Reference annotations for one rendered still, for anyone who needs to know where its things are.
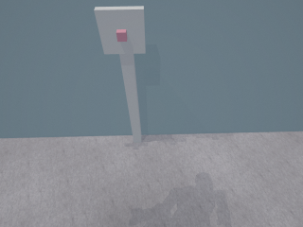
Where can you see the button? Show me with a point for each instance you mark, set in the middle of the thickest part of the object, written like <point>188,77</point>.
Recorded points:
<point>121,35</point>

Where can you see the panel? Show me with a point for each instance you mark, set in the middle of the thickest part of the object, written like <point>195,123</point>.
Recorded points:
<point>131,18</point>

